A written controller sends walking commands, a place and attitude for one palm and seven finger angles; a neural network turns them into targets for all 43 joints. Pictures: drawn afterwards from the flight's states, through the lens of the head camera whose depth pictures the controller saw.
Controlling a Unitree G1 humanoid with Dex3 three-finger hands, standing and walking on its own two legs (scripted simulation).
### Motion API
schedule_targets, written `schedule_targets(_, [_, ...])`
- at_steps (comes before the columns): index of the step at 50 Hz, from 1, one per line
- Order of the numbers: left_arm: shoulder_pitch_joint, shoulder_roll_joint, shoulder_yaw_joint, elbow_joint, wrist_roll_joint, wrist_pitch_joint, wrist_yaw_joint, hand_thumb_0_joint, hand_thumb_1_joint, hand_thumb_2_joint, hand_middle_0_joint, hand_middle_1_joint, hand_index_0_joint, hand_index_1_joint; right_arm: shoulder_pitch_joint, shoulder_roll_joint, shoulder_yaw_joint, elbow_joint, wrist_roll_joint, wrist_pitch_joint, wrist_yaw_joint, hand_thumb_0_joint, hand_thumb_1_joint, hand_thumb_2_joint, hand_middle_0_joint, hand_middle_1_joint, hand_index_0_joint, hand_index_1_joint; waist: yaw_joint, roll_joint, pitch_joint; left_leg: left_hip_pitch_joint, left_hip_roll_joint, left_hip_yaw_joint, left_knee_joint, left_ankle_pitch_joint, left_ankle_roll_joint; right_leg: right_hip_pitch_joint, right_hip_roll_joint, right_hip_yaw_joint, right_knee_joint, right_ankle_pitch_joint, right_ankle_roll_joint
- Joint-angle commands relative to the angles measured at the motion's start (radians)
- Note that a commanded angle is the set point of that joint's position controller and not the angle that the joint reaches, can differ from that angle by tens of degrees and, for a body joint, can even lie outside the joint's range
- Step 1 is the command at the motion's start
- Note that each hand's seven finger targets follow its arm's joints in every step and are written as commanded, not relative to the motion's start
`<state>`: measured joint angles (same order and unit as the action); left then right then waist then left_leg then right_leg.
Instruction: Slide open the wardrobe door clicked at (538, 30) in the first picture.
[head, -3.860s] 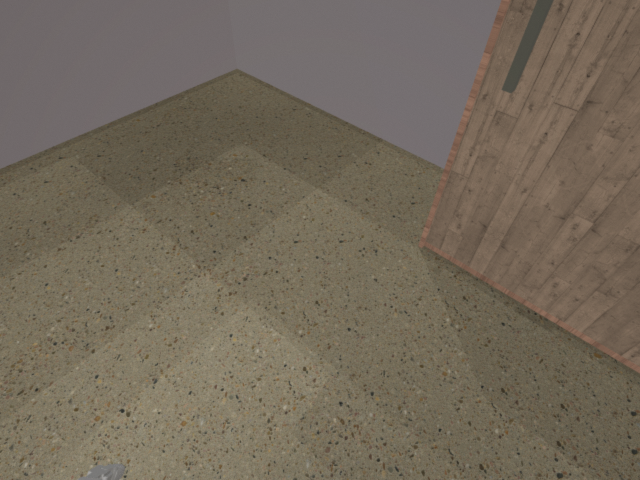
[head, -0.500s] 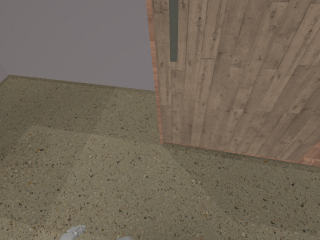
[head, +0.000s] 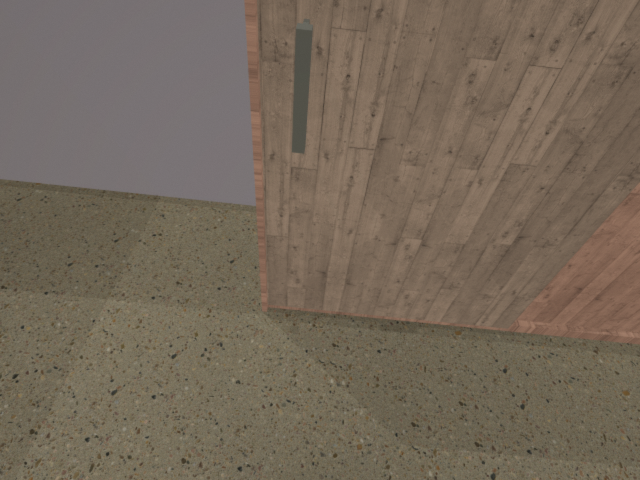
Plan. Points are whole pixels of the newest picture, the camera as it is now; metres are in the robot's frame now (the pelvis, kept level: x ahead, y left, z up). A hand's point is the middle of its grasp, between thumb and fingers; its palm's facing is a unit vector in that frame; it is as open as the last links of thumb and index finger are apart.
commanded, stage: take the last steps up to it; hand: left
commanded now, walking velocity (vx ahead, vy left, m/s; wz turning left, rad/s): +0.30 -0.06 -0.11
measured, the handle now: (302, 90) +0.77 +0.07 +0.11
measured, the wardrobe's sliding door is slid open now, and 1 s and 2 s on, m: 0.00 0.00 0.00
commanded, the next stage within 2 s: come to a stop and stand still in 0.70 s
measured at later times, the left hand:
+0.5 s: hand out of the picture +0.13 +0.12 -0.17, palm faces +0.04 -0.98 -0.19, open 7.2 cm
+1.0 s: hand (234, 369) +0.33 +0.15 -0.18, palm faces +0.00 -0.98 -0.22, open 7.3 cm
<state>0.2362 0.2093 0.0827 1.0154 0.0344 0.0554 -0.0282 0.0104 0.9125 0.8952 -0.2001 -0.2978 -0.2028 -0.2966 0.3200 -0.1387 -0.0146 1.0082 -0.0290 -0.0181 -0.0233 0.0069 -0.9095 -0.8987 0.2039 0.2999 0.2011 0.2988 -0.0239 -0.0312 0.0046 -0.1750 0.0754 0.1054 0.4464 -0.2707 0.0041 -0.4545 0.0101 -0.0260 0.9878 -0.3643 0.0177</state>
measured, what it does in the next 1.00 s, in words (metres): walks ahead: right foot, then left foot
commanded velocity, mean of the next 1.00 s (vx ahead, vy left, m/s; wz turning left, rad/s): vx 0.13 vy -0.02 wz -0.02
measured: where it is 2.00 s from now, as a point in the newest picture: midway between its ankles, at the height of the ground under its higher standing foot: outside the picture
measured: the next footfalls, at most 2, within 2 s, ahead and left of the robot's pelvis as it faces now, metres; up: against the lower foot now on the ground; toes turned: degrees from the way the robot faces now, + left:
right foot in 0.26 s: +0.12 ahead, -0.17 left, +0.00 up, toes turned -9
left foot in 0.66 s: +0.31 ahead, +0.07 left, +0.00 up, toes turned +10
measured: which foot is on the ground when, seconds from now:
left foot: down 0.00-0.26, up 0.28-0.64, down 0.66-1.00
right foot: up 0.00-0.24, down 0.26-0.66, up 0.68-1.00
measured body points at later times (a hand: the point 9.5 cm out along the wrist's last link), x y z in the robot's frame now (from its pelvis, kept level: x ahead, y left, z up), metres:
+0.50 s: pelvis +0.12 -0.06 +0.00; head +0.14 -0.06 +0.45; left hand +0.13 +0.17 -0.16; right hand +0.13 -0.29 -0.16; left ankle +0.16 +0.07 -0.69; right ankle +0.08 -0.16 -0.74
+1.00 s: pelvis +0.27 -0.04 -0.01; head +0.29 -0.03 +0.44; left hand +0.33 +0.20 -0.16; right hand +0.29 -0.27 -0.16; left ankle +0.27 +0.06 -0.74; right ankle +0.31 -0.17 -0.74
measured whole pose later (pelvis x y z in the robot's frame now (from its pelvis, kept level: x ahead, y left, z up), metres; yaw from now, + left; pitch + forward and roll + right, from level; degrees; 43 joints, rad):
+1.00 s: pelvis +0.27 -0.04 -0.01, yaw -2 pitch -1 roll +1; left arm 0.19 0.19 0.05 1.05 0.02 0.01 0.03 0.01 0.93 0.90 -0.20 -0.30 -0.20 -0.30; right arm 0.23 -0.14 -0.04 1.08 -0.02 -0.02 -0.03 -0.01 -0.94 -0.90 0.20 0.30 0.20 0.30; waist -0.01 -0.03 0.06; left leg -0.20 0.05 0.19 0.49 -0.27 0.02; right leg -0.34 -0.08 -0.08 0.61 -0.24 0.04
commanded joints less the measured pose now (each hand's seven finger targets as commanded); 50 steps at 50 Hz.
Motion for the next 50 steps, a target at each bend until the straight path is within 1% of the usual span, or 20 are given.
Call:
schedule_targets(1, [-0.069,0.029,-0.003,-0.081,-0.006,-0.043,-0.011,0.0,0.9,0.9,-0.2,-0.3,-0.2,-0.3,0.077,-0.179,-0.048,-0.004,-0.001,-0.031,-0.015,0.0,-0.9,-0.9,0.2,0.3,0.2,0.3,-0.013,0.191,0.083,0.07,0.226,-0.191,-0.287,-0.067,0.114,-0.153,-0.07,-0.01,-0.011,0.048,0.011])
schedule_targets(7, [-0.144,0.001,-0.019,-0.079,-0.008,-0.063,-0.01,0.0,0.9,0.9,-0.2,-0.3,-0.2,-0.3,0.147,-0.178,-0.061,0.057,-0.009,-0.026,-0.006,0.0,-0.9,-0.9,0.2,0.3,0.2,0.3,-0.05,0.215,0.085,0.086,0.233,-0.153,-0.237,0.041,0.12,-0.02,-0.069,-0.081,-0.316,0.001,0.006])
schedule_targets(9, [-0.107,-0.003,-0.017,-0.057,-0.01,-0.072,-0.008,0.0,0.9,0.9,-0.2,-0.3,-0.2,-0.3,0.135,-0.181,-0.062,0.066,-0.008,-0.023,-0.004,0.0,-0.9,-0.9,0.2,0.3,0.2,0.3,-0.027,0.216,0.076,0.037,0.23,-0.13,-0.191,0.061,0.107,0.088,-0.051,-0.104,-0.402,0.031,-0.001])
schedule_targets(11, [0.024,0.024,-0.007,0.001,-0.009,-0.086,-0.001,0.0,0.9,0.9,-0.2,-0.3,-0.2,-0.3,0.115,-0.158,-0.058,0.073,-0.001,-0.021,0.001,0.0,-0.9,-0.9,0.2,0.3,0.2,0.3,0.038,0.135,0.024,-0.058,0.168,-0.075,-0.047,0.028,0.053,0.332,-0.032,-0.113,-0.56,0.141,-0.019])
schedule_targets(12, [0.134,0.091,0.005,0.041,-0.006,-0.099,0.009,0.0,0.9,0.9,-0.2,-0.3,-0.2,-0.3,0.11,-0.125,-0.049,0.066,0.01,-0.027,0.009,0.0,-0.9,-0.9,0.2,0.3,0.2,0.3,0.09,0.009,-0.038,-0.228,0.112,0.005,0.151,0.004,0.014,0.568,-0.156,0.033,-0.622,0.079,-0.068])
schedule_targets(13, [0.266,0.211,0.031,0.078,-0.006,-0.107,0.023,0.0,0.9,0.9,-0.2,-0.3,-0.2,-0.3,0.069,-0.048,-0.028,0.024,0.018,-0.034,0.016,0.0,-0.9,-0.9,0.2,0.3,0.2,0.3,0.141,-0.281,-0.07,-0.472,-0.003,0.091,0.437,-0.283,-0.028,0.709,-0.409,0.368,-0.722,0.034,-0.171])
schedule_targets(14, [0.303,0.22,0.028,0.088,-0.022,-0.105,0.033,0.0,0.9,0.9,-0.2,-0.3,-0.2,-0.3,-0.005,-0.111,-0.036,-0.008,0.01,-0.027,0.013,0.0,-0.9,-0.9,0.2,0.3,0.2,0.3,0.159,-0.231,-0.066,-0.506,0.025,-0.024,0.584,-0.333,-0.014,0.62,-0.456,0.453,-0.783,-0.024,-0.214])
schedule_targets(16, [0.193,0.126,0.007,0.078,-0.017,-0.106,0.04,0.0,0.9,0.9,-0.2,-0.3,-0.2,-0.3,-0.067,-0.102,-0.05,-0.002,0.006,-0.021,0.019,0.0,-0.9,-0.9,0.2,0.3,0.2,0.3,0.11,-0.149,0.079,-0.535,0.073,-0.072,0.695,-0.184,-0.006,0.436,-0.405,0.366,-0.826,-0.116,-0.207])
schedule_targets(17, [0.139,0.08,-0.004,0.068,-0.014,-0.105,0.046,0.0,0.9,0.9,-0.2,-0.3,-0.2,-0.3,-0.049,-0.085,-0.053,0.018,0.003,-0.016,0.024,0.0,-0.9,-0.9,0.2,0.3,0.2,0.3,0.075,-0.07,0.107,-0.495,0.094,-0.07,0.672,-0.13,-0.011,0.366,-0.375,0.268,-0.823,-0.054,-0.193])
schedule_targets(20, [0.104,0.041,-0.023,0.053,-0.008,-0.123,0.048,0.0,0.9,0.9,-0.2,-0.3,-0.2,-0.3,0.009,-0.043,-0.046,0.036,-0.001,0.0,0.032,0.0,-0.9,-0.9,0.2,0.3,0.2,0.3,0.018,-0.069,0.098,-0.398,0.079,-0.024,0.56,-0.043,-0.039,0.29,-0.305,0.079,-0.809,0.214,-0.159])
schedule_targets(28, [0.14,0.089,-0.022,0.091,-0.006,-0.131,0.05,0.0,0.9,0.9,-0.2,-0.3,-0.2,-0.3,-0.13,-0.055,-0.04,-0.027,0.011,-0.017,0.052,0.0,-0.9,-0.9,0.2,0.3,0.2,0.3,0.028,-0.094,0.11,-0.271,0.041,0.016,0.24,0.034,-0.022,0.314,-0.293,0.034,-0.748,0.354,-0.147])
schedule_targets(31, [0.134,0.08,-0.019,0.098,-0.015,-0.118,0.05,0.0,0.9,0.9,-0.2,-0.3,-0.2,-0.3,-0.006,-0.1,-0.045,0.017,0.005,-0.031,0.038,0.0,-0.9,-0.9,0.2,0.3,0.2,0.3,-0.036,-0.001,0.059,0.007,-0.003,0.048,0.07,0.131,-0.01,0.254,-0.223,-0.031,-0.533,0.404,-0.1])
schedule_targets(32, [0.164,0.045,-0.024,0.092,-0.016,-0.113,0.046,0.0,0.9,0.9,-0.2,-0.3,-0.2,-0.3,0.098,-0.169,-0.062,0.043,-0.003,-0.038,0.028,0.0,-0.9,-0.9,0.2,0.3,0.2,0.3,-0.066,0.157,-0.018,0.178,0.09,-0.071,0.017,0.198,0.025,0.155,-0.149,-0.073,-0.326,0.299,-0.06])
schedule_targets(33, [0.203,-0.008,-0.03,0.074,-0.026,-0.109,0.04,0.0,0.9,0.9,-0.2,-0.3,-0.2,-0.3,0.178,-0.272,-0.082,0.052,-0.009,-0.037,0.016,0.0,-0.9,-0.9,0.2,0.3,0.2,0.3,-0.075,0.389,-0.095,0.305,0.333,-0.362,-0.081,0.266,0.123,-0.014,-0.035,-0.151,-0.057,-0.126,-0.015])
schedule_targets(34, [0.158,0.014,-0.033,0.051,-0.017,-0.104,0.047,0.0,0.9,0.9,-0.2,-0.3,-0.2,-0.3,0.192,-0.269,-0.075,0.064,-0.001,-0.028,0.007,0.0,-0.9,-0.9,0.2,0.3,0.2,0.3,-0.09,0.374,-0.11,0.26,0.38,-0.444,-0.177,0.164,0.157,-0.051,-0.02,-0.055,0.131,-0.264,-0.026])
schedule_targets(37, [0.079,0.005,-0.026,0.057,-0.01,-0.1,0.03,0.0,0.9,0.9,-0.2,-0.3,-0.2,-0.3,0.003,-0.152,-0.044,0.017,0.006,-0.039,-0.002,0.0,-0.9,-0.9,0.2,0.3,0.2,0.3,-0.019,0.151,0.053,0.028,0.313,-0.284,-0.217,0.175,0.147,-0.104,-0.13,0.007,0.211,-0.065,-0.019])
schedule_targets(40, [0.143,-0.04,-0.032,0.076,-0.009,-0.076,0.032,0.0,0.9,0.9,-0.2,-0.3,-0.2,-0.3,-0.033,-0.12,-0.032,0.022,0.01,-0.051,-0.005,0.0,-0.9,-0.9,0.2,0.3,0.2,0.3,0.029,0.152,-0.009,-0.008,0.242,-0.111,-0.21,0.336,0.124,-0.001,-0.131,-0.014,0.087,-0.003,0.003])
schedule_targets(44, [0.121,-0.066,-0.044,0.061,-0.016,-0.055,0.05,0.0,0.9,0.9,-0.2,-0.3,-0.2,-0.3,-0.069,-0.125,-0.033,0.018,0.006,-0.037,-0.014,0.0,-0.9,-0.9,0.2,0.3,0.2,0.3,0.039,0.114,-0.026,-0.005,0.221,-0.042,-0.131,0.656,0.13,0.121,-0.103,-0.03,-0.208,0.054,0.022])
schedule_targets(47, [0.092,-0.017,-0.038,0.039,-0.012,-0.047,0.056,0.0,0.9,0.9,-0.2,-0.3,-0.2,-0.3,-0.084,-0.138,-0.043,0.032,0.009,-0.012,-0.017,0.0,-0.9,-0.9,0.2,0.3,0.2,0.3,0.04,0.167,0.019,-0.029,0.218,-0.057,-0.081,0.593,0.119,0.18,-0.087,-0.051,-0.367,0.095,0.016])
schedule_targets(50, [0.104,0.059,-0.025,0.026,-0.006,-0.051,0.062,0.0,0.9,0.9,-0.2,-0.3,-0.2,-0.3,-0.08,-0.125,-0.054,0.026,0.017,0.008,-0.01,0.0,-0.9,-0.9,0.2,0.3,0.2,0.3,0.055,0.092,0.014,-0.09,0.129,-0.024,0.016,0.339,0.035,0.276,-0.132,0.001,-0.518,0.406,-0.003])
